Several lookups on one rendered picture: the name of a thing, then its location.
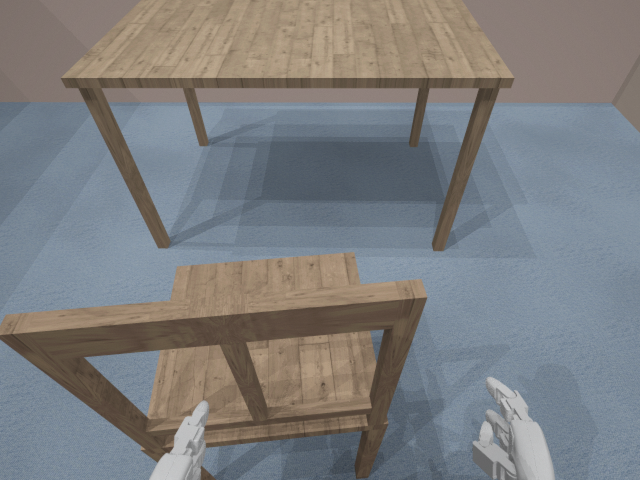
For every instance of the table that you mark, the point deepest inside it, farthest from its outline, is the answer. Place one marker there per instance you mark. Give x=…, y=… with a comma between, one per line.
x=292, y=44

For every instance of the left robot hand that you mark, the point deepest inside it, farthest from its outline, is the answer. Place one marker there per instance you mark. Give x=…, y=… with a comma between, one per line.
x=185, y=460

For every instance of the chair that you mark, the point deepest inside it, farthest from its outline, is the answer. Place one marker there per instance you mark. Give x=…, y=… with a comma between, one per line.
x=279, y=348

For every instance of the right robot hand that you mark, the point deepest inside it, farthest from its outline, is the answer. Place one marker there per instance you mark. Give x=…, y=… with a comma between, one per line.
x=523, y=453

